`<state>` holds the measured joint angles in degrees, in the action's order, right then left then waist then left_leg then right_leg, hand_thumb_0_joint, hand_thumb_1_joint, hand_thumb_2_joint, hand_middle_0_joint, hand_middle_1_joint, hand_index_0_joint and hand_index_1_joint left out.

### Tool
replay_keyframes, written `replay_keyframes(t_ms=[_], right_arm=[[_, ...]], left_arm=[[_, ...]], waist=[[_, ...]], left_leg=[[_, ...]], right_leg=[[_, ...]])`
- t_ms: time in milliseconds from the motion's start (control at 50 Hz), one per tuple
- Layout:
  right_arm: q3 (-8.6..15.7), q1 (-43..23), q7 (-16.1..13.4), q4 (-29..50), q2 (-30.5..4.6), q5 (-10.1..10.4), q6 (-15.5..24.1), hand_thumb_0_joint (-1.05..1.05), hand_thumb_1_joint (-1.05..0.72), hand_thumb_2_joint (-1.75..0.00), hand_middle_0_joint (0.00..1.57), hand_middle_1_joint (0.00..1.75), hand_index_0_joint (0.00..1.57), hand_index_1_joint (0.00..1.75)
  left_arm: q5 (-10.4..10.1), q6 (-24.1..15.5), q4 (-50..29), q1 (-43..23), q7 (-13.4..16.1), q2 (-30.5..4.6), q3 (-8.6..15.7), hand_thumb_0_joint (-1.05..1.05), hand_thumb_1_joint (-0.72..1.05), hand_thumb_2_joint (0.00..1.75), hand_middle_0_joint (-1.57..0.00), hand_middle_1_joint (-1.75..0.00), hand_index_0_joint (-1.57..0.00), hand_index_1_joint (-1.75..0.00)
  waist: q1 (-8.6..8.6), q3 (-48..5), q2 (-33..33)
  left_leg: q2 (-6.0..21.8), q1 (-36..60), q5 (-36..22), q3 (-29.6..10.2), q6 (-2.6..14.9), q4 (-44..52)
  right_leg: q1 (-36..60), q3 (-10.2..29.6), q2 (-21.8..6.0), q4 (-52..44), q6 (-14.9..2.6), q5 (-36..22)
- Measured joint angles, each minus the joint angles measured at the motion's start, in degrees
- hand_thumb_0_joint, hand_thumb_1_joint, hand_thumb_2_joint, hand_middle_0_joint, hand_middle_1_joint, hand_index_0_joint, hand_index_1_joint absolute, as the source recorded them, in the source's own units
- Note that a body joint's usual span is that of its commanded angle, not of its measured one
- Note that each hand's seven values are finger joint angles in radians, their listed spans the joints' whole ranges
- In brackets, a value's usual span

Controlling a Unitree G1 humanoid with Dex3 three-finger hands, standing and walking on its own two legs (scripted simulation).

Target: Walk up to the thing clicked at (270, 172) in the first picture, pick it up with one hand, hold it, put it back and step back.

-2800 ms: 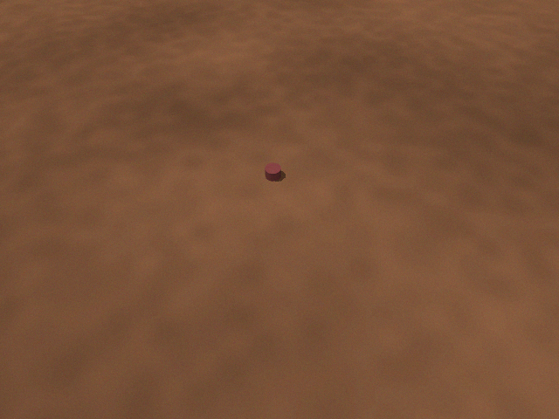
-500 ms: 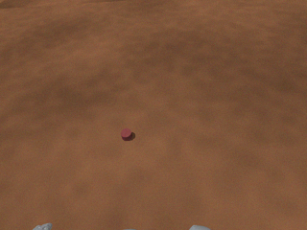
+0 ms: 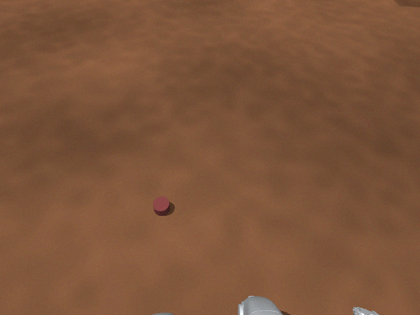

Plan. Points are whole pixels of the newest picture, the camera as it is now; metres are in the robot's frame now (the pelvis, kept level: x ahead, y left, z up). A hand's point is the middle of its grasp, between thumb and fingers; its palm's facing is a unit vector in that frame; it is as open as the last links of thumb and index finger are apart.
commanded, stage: walk up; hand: left
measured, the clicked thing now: (161, 206) +0.69 +0.24 -0.74
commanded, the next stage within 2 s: none
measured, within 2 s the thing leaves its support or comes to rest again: neither
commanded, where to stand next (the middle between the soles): +0.31 +0.01 m, yaw -1 degrees
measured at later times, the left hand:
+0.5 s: hand (89, 276) +0.20 +0.26 -0.12, palm faces -0.03 -0.91 -0.42, open 7.4 cm
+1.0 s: hand (100, 242) +0.29 +0.28 -0.16, palm faces -0.06 -0.92 -0.39, open 7.4 cm
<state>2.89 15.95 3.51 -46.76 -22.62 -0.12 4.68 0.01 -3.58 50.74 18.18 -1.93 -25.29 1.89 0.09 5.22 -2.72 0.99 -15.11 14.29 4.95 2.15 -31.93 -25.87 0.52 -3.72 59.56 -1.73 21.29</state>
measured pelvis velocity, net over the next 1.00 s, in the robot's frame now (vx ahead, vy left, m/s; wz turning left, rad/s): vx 0.23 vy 0.01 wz -0.03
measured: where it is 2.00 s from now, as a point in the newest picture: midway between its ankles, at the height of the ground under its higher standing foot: (204, 299)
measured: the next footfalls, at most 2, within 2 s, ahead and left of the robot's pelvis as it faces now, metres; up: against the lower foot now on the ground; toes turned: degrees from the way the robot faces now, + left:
right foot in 0.22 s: +0.21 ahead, -0.14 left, +0.00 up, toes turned -4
left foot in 0.60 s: +0.31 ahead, +0.13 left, +0.00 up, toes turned +0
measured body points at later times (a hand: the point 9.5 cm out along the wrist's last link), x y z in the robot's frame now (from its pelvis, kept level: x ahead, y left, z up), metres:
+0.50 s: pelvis +0.15 -0.01 +0.00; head +0.17 -0.03 +0.45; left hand +0.20 +0.31 -0.09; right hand +0.21 -0.34 -0.12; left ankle +0.24 +0.14 -0.70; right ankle +0.17 -0.14 -0.73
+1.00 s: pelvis +0.23 +0.01 -0.01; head +0.25 +0.00 +0.44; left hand +0.29 +0.32 -0.13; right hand +0.31 -0.31 -0.13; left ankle +0.27 +0.13 -0.73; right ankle +0.27 -0.12 -0.73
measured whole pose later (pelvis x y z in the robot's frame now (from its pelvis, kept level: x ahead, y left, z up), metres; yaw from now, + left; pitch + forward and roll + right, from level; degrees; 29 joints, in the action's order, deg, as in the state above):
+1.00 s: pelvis +0.23 +0.01 -0.01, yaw -2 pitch -3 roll +0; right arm 1.0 11.0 0.6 -54.3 -22.9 0.4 0.7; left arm 1.1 -1.2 57.3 13.4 -0.4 -22.2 1.4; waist -0.2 4.9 0.8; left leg 2.4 -18.7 19.5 2.2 0.3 -39.6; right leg -18.1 -1.3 -1.9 38.3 0.4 17.3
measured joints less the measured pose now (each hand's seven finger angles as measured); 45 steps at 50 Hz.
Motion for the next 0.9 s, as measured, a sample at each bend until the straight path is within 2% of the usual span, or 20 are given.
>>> replay_keyframes(t_ms=[100,180,220,240,280,340,400,500,600,640,700,760,840,900], right_arm=[[-0.08,2.61,-0.03,-0.08,-1.00,-0.34,-0.13,0.00,-0.90,-0.90,0.20,0.30,0.21,0.30],[0.10,4.40,0.00,-0.40,-2.09,-0.23,-1.01,0.00,-0.90,-0.90,0.20,0.30,0.21,0.30],[0.09,5.19,-0.14,-0.48,-2.54,-0.04,-1.67,0.00,-0.90,-0.90,0.20,0.30,0.21,0.30],[0.13,5.18,-0.37,-0.80,-2.68,0.03,-2.04,0.01,-0.90,-0.90,0.20,0.30,0.21,0.30],[-0.09,4.40,-0.74,-1.99,-2.32,-0.16,-3.10,0.01,-0.91,-0.90,0.20,0.30,0.20,0.30],[-0.28,3.10,-0.64,-3.21,-2.48,-0.04,-3.69,0.01,-0.91,-0.90,0.20,0.30,0.20,0.30],[-0.03,2.33,0.01,-3.45,-2.62,-0.32,-3.33,0.01,-0.91,-0.90,0.20,0.30,0.20,0.30],[0.42,1.64,0.43,-3.97,-2.26,-1.12,-3.21,0.01,-0.91,-0.90,0.20,0.30,0.20,0.30],[0.42,0.35,-0.89,-4.83,-1.98,-0.97,-2.20,0.00,-0.91,-0.90,0.20,0.30,0.20,0.30],[0.34,-0.72,-1.32,-4.86,-1.00,-1.09,-1.73,0.00,-0.91,-0.90,0.20,0.30,0.20,0.30],[-0.34,-1.78,-1.33,-3.86,0.34,-0.76,-1.41,0.00,-0.91,-0.90,0.20,0.30,0.20,0.30],[-0.97,-1.92,-1.67,-3.18,0.93,-0.78,-1.15,0.00,-0.91,-0.90,0.20,0.30,0.21,0.30],[-1.25,-2.28,-2.06,-3.35,0.02,-0.92,-1.69,0.00,-0.90,-0.90,0.20,0.30,0.21,0.30],[-1.42,-2.86,-2.27,-4.08,-0.72,-0.53,-2.74,0.00,-0.90,-0.90,0.20,0.30,0.21,0.30]], left_arm=[[0.65,0.28,-0.29,-1.49,-1.03,0.65,0.46,0.01,0.91,0.90,-0.20,-0.30,-0.21,-0.30],[0.83,-0.20,-0.33,-2.33,-1.25,1.12,0.78,0.00,0.90,0.90,-0.20,-0.30,-0.21,-0.30],[0.96,-1.03,-0.58,-2.46,-1.03,1.11,1.06,0.00,0.90,0.90,-0.20,-0.30,-0.21,-0.30],[1.13,-1.51,-0.77,-2.78,-0.72,1.41,1.25,0.00,0.90,0.90,-0.20,-0.30,-0.21,-0.30],[0.86,-2.12,-1.43,-3.04,-0.36,1.76,1.12,0.00,0.90,0.90,-0.20,-0.30,-0.21,-0.30],[0.32,-2.04,-1.93,-2.66,-0.12,2.87,0.35,0.00,0.90,0.90,-0.20,-0.30,-0.21,-0.30],[0.35,-1.92,-2.10,-1.35,-0.13,3.28,-0.08,0.00,0.90,0.90,-0.21,-0.30,-0.21,-0.30],[0.80,-1.35,-2.19,0.78,0.01,2.36,0.12,0.00,0.90,0.90,-0.21,-0.30,-0.21,-0.30],[0.44,0.52,-1.32,0.96,0.82,1.12,-0.46,0.00,0.90,0.90,-0.21,-0.30,-0.21,-0.30],[0.16,1.81,-0.41,-0.27,1.26,0.86,-0.43,0.00,0.90,0.90,-0.20,-0.30,-0.21,-0.30],[0.24,2.71,0.94,-1.40,1.65,0.75,-0.64,0.01,0.90,0.90,-0.20,-0.30,-0.21,-0.30],[0.27,2.60,1.99,-2.07,1.37,0.69,-0.51,0.01,0.91,0.90,-0.20,-0.30,-0.21,-0.30],[0.57,2.46,3.13,-2.63,1.08,1.37,-0.16,0.00,0.91,0.90,-0.20,-0.30,-0.21,-0.30],[0.86,2.31,4.31,-2.95,1.29,1.59,0.22,0.00,0.90,0.90,-0.20,-0.30,-0.21,-0.30]], waist=[[1.14,-0.06,1.22],[1.93,-0.36,2.89],[1.95,-0.47,4.04],[1.95,-0.13,5.29],[1.29,0.16,5.84],[0.41,0.14,6.86],[-0.13,-0.29,7.48],[-1.00,-0.59,6.37],[-1.52,-0.40,4.28],[-1.43,0.24,2.12],[-0.76,0.80,0.93],[-0.21,0.69,0.09],[0.39,0.39,0.85],[0.41,-0.10,1.65]], left_leg=[[-0.24,4.13,1.71,0.29,0.01,2.61],[0.24,5.86,5.47,0.27,-1.15,0.43],[1.24,5.56,9.21,-0.12,-1.64,-4.05],[2.25,4.27,10.45,-1.09,-0.71,-8.52],[1.25,-0.02,12.79,-3.62,0.07,-19.65],[0.66,-6.05,10.50,-5.06,0.18,-27.58],[2.17,-10.22,6.17,-5.19,-0.60,-25.55],[4.01,-11.85,2.58,-4.50,-1.90,-14.35],[2.46,-6.69,-4.44,-3.29,-1.64,-2.36],[1.18,-7.14,-2.33,-2.29,-1.56,-5.11],[1.49,-6.12,-0.91,-1.78,-0.83,-5.55],[1.50,-4.34,-1.18,-1.28,-0.87,-3.45],[1.70,-3.61,-0.19,-1.09,-1.08,-3.55],[2.01,-4.50,2.13,-1.15,-1.80,-6.75]], right_leg=[[-1.48,-1.66,-1.41,-12.82,0.95,-3.30],[1.50,-2.63,-0.40,-22.62,0.49,-7.70],[4.28,-3.20,1.17,-26.45,0.19,-11.77],[4.53,-3.95,2.01,-25.08,0.30,-11.63],[4.98,-4.22,2.24,-22.83,0.20,-8.99],[7.90,-4.31,2.26,-25.29,-0.07,-8.31],[10.78,-4.39,2.48,-29.02,0.07,-8.83],[13.66,-4.29,2.15,-30.75,0.75,-7.33],[12.33,-3.52,0.71,-22.76,2.70,-0.92],[9.62,-1.28,-0.03,-15.50,0.99,3.27],[4.86,0.47,2.09,-4.56,-0.11,7.44],[2.42,-0.01,1.76,-4.35,-0.15,5.76],[3.21,-1.10,0.95,-12.81,0.43,2.71],[6.62,-1.73,1.39,-21.03,0.31,-2.67]])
